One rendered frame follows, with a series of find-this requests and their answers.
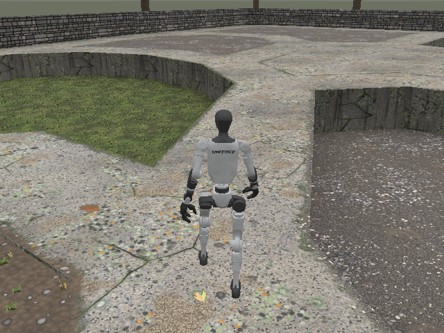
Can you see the robot right upper arm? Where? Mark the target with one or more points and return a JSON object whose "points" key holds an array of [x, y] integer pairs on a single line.
{"points": [[244, 147]]}

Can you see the right robot forearm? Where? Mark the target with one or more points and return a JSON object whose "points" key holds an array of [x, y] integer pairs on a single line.
{"points": [[253, 180]]}

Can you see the robot left shin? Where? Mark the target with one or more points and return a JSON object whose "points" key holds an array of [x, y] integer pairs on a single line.
{"points": [[203, 237]]}

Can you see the robot left upper arm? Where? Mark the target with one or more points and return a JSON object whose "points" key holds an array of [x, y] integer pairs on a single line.
{"points": [[198, 158]]}

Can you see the robot left hand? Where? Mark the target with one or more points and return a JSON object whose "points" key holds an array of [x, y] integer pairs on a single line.
{"points": [[183, 211]]}

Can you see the robot torso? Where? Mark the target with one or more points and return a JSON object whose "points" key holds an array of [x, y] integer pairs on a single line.
{"points": [[222, 162]]}

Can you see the robot right hand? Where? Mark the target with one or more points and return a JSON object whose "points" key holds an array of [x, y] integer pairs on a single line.
{"points": [[254, 194]]}

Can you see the left robot forearm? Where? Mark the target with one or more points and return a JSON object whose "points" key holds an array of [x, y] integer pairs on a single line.
{"points": [[190, 188]]}

